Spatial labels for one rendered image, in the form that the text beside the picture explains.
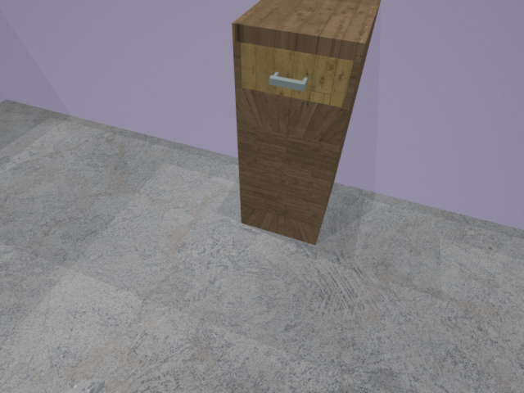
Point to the cabinet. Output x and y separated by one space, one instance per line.
289 149

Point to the drawer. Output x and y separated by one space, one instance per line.
328 77

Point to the handle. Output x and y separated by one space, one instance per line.
287 83

